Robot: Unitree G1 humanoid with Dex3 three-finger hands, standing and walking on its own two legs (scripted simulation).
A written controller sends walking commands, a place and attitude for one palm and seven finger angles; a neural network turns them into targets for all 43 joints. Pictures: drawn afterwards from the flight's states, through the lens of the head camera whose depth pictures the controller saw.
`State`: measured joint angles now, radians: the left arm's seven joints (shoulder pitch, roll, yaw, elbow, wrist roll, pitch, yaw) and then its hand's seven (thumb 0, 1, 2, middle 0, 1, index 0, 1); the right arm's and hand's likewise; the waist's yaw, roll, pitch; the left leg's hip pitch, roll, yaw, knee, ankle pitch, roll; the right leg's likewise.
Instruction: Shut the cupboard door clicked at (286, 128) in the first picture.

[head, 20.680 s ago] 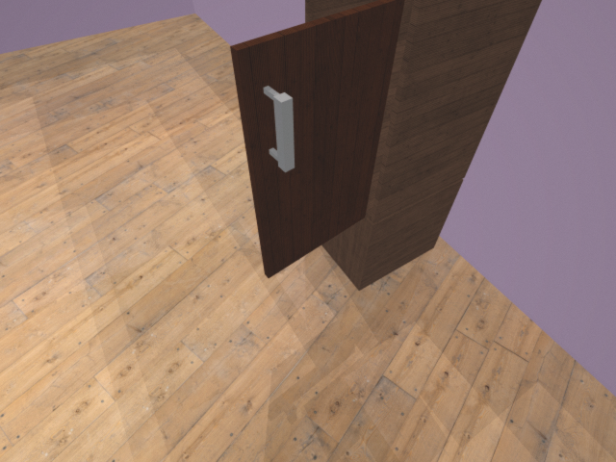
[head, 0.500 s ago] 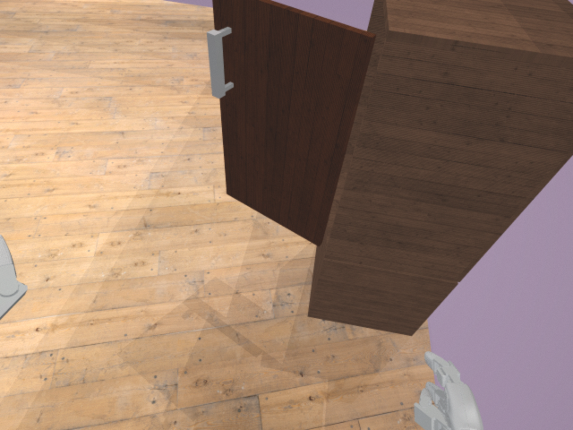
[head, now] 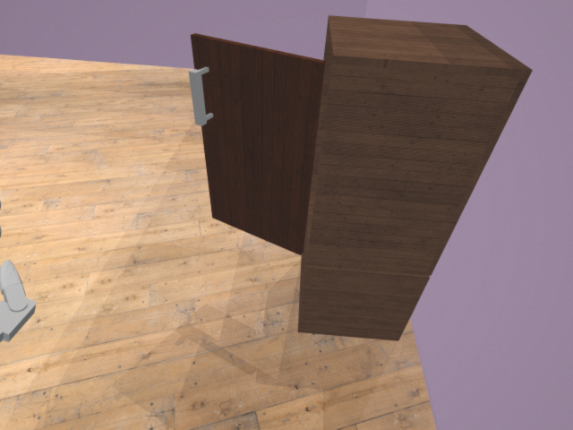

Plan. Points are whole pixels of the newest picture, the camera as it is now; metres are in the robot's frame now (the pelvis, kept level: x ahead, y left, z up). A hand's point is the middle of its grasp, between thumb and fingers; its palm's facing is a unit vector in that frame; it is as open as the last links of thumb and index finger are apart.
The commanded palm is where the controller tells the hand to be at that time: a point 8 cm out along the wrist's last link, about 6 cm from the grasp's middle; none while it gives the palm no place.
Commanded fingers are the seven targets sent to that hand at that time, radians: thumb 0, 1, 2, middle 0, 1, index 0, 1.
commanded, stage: stop stepping back and stand still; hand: left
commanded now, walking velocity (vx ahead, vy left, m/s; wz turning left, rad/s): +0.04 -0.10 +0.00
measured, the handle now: (203, 96) +0.88 +0.24 +0.12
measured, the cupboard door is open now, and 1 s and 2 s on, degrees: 65 65 65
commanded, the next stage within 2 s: let the arm hang, fingers relaxed in 0.96 s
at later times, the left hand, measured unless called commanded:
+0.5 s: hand (21, 316) +0.19 +0.28 +0.16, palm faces +0.51 -0.79 -0.34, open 7.4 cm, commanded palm +0.13 +0.31 +0.19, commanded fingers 0.00 0.90 0.90 -0.20 -0.30 -0.20 -0.30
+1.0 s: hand (76, 288) +0.23 +0.25 +0.16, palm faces +0.41 -0.81 -0.43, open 7.4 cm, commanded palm +0.16 +0.29 +0.19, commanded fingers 0.00 0.90 0.90 -0.20 -0.30 -0.20 -0.30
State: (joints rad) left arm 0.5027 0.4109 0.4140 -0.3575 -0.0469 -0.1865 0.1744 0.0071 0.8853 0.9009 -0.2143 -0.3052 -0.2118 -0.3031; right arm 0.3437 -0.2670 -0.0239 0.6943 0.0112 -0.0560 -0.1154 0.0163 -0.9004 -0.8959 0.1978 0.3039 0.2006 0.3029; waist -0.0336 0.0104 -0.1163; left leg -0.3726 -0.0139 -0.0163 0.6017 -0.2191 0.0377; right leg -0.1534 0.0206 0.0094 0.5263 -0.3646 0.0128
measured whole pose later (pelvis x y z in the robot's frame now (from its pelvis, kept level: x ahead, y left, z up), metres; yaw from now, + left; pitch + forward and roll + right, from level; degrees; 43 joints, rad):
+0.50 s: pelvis -0.01 +0.01 +0.00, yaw +0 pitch -2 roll +0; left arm 0.46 0.35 0.39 -0.35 -0.04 -0.15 0.17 0.01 0.89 0.90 -0.21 -0.30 -0.21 -0.30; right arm 0.25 -0.21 0.02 0.67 0.00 -0.08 -0.09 0.02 -0.90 -0.90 0.20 0.30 0.20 0.30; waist 0.01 -0.01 -0.06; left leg -0.32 -0.04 0.03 0.53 -0.18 0.05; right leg -0.14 0.03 0.01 0.55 -0.38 -0.01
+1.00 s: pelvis +0.02 -0.01 +0.01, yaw -1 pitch +0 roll +0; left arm 0.53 0.40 0.37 -0.42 -0.06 -0.16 0.15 0.01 0.89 0.90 -0.21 -0.30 -0.21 -0.30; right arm 0.22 -0.21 0.01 0.61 0.02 -0.04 -0.08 0.02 -0.90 -0.90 0.20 0.30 0.20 0.30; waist -0.02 0.01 -0.05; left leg -0.31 -0.01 0.02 0.50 -0.19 0.02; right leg -0.10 0.07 0.01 0.43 -0.34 -0.05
